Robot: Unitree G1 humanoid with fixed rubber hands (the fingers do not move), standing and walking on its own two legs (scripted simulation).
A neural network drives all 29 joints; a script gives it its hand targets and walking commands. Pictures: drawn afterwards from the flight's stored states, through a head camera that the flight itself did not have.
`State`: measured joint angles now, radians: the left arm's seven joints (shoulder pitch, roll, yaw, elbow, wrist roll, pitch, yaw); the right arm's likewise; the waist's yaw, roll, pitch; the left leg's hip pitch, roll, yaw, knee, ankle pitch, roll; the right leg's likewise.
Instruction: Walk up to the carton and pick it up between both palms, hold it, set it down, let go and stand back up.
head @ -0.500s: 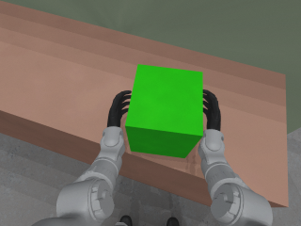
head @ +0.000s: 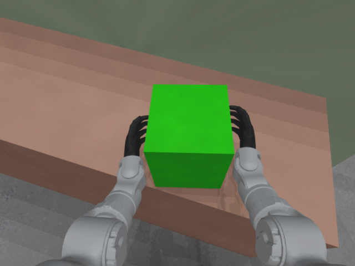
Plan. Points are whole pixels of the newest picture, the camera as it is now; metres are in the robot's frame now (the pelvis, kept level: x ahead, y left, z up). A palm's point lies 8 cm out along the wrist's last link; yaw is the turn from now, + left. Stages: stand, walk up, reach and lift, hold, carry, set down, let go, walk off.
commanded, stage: reach and lift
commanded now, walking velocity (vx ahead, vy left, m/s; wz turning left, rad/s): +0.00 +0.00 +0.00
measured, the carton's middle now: (188, 139) +0.42 +0.00 -0.02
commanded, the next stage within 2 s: none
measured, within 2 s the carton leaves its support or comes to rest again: neither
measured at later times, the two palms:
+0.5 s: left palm (129, 132) +0.37 +0.12 +0.09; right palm (267, 128) +0.38 -0.14 +0.12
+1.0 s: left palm (117, 119) +0.36 +0.14 +0.15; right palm (269, 123) +0.37 -0.13 +0.15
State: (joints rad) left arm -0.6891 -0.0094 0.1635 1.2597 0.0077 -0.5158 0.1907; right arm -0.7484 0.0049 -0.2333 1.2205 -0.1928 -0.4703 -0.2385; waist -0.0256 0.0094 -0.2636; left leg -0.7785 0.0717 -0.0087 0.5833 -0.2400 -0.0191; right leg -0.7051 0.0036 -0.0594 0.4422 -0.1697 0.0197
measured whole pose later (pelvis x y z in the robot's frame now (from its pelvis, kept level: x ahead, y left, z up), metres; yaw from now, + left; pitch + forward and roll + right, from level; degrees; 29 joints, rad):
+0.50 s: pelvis -0.02 +0.00 +0.01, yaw +3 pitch +8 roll -2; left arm -0.70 -0.01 0.14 1.04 0.01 -0.08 0.16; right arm -0.73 -0.02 -0.10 0.97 0.05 -0.03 -0.26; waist -0.05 0.03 -0.19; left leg -0.45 0.04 -0.04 0.53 -0.23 -0.02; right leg -0.39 -0.01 -0.05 0.44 -0.19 0.02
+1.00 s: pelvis -0.02 +0.00 +0.02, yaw +2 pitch -2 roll -1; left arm -0.64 -0.09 0.26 0.59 0.26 0.30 0.10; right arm -0.71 -0.02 -0.08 0.86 0.16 0.09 -0.26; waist -0.04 -0.05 -0.04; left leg -0.17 0.03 -0.03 0.41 -0.19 -0.01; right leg -0.11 -0.01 -0.03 0.30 -0.15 0.03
